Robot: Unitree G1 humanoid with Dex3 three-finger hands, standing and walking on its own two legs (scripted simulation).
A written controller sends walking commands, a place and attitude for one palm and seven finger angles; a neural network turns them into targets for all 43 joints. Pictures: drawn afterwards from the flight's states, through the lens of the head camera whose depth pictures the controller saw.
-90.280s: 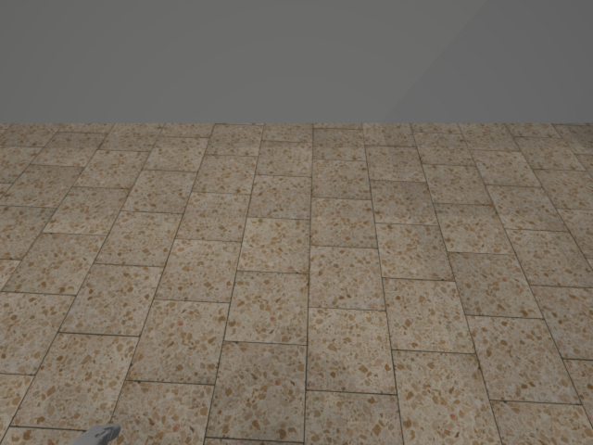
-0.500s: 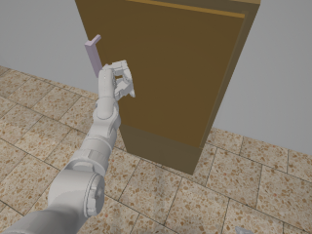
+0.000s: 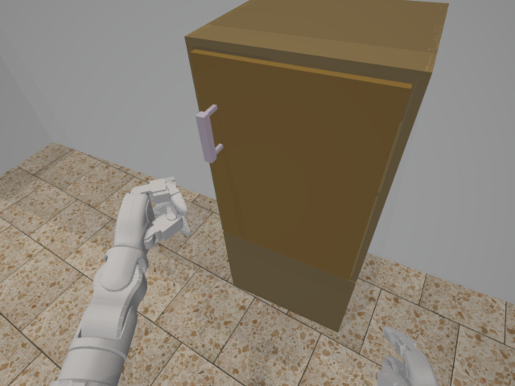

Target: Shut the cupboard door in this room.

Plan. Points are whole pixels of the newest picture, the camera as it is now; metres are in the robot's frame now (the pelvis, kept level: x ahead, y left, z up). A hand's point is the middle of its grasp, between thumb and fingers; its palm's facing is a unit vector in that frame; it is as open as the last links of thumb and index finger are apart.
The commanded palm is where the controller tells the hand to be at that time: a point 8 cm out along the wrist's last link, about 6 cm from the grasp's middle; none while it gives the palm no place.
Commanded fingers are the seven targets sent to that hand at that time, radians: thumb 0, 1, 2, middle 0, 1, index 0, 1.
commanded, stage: draw the hand back to the body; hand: left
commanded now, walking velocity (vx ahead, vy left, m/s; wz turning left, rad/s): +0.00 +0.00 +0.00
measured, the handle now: (211, 133) +0.63 +0.14 +0.07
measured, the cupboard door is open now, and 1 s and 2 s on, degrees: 0 0 0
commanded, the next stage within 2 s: step back with the hand held close in 0.94 s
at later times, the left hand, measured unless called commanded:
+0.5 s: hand (44, 273) +0.21 +0.27 +0.16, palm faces +0.40 -0.84 -0.36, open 5.6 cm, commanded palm +0.16 +0.31 +0.18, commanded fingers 0.00 0.90 0.90 -0.25 -0.36 -0.25 -0.36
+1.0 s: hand (22, 283) +0.19 +0.28 +0.17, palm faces +0.46 -0.80 -0.38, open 7.4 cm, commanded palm +0.15 +0.32 +0.18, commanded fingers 0.00 0.90 0.90 -0.20 -0.30 -0.20 -0.30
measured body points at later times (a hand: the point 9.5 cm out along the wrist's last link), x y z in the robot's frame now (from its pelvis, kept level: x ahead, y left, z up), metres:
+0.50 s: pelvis +0.01 +0.02 +0.01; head -0.01 -0.01 +0.46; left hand +0.19 +0.31 +0.18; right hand +0.20 -0.18 -0.08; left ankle +0.01 +0.12 -0.74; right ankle -0.02 -0.10 -0.74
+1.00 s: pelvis +0.01 +0.01 +0.01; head -0.02 -0.01 +0.46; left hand +0.16 +0.32 +0.19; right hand +0.20 -0.20 -0.08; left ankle +0.01 +0.12 -0.74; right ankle -0.02 -0.10 -0.74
